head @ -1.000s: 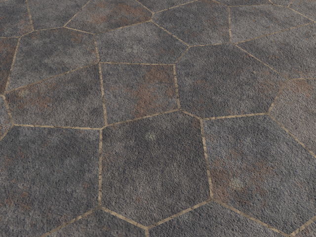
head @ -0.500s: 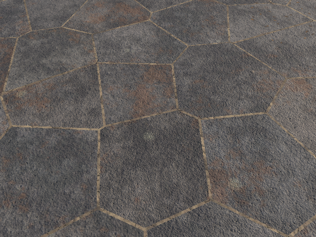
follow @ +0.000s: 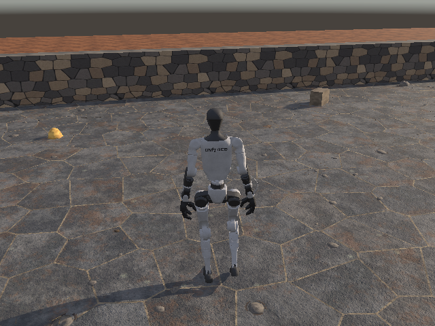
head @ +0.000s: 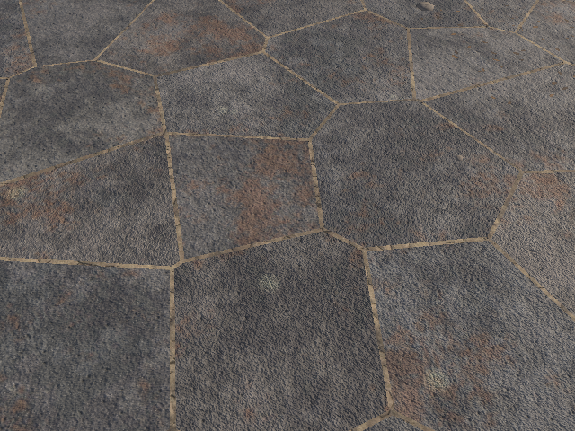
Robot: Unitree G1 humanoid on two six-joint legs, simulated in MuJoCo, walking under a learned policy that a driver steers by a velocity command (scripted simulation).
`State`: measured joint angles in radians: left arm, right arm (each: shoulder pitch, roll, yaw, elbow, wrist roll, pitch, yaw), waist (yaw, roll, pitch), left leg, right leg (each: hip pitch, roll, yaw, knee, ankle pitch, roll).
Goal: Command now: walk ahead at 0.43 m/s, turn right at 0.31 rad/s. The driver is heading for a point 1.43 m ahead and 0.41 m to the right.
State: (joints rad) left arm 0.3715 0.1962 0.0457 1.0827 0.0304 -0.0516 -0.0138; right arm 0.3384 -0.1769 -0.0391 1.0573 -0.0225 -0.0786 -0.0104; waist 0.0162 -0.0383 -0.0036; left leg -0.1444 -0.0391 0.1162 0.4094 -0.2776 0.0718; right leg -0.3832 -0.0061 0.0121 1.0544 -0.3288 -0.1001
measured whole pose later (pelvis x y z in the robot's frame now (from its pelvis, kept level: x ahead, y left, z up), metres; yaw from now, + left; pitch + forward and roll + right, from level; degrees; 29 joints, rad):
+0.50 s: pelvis +0.26 -0.04 -0.01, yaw -16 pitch +0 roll -1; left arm 0.26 0.24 0.08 0.98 0.01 -0.04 0.00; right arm 0.23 -0.19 -0.04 0.91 -0.03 -0.09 0.00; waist 0.01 0.00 0.07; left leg -0.46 0.07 -0.02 1.25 -0.32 0.02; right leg -0.25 0.17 -0.07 0.46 -0.21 -0.18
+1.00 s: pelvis +0.56 -0.07 -0.01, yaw -32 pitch +1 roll +1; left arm 0.35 0.28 0.07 0.88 0.02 -0.05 0.00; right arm 0.13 -0.24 -0.04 0.77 -0.04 -0.07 0.00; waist 0.05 -0.03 0.05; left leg -0.36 -0.03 0.05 0.51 -0.17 0.04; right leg -0.31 0.08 0.08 1.16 -0.37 -0.08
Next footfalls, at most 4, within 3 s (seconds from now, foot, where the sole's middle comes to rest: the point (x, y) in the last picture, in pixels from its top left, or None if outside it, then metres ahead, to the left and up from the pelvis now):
0.36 right None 0.32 -0.07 -0.78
0.88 left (311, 362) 0.70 -0.05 -0.78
1.38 right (430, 342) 0.77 -0.36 -0.78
1.92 left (405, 243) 1.10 -0.33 -0.78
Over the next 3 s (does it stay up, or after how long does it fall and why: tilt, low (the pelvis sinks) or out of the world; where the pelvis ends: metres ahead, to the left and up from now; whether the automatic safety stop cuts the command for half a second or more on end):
stays up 1.33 -0.44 0.00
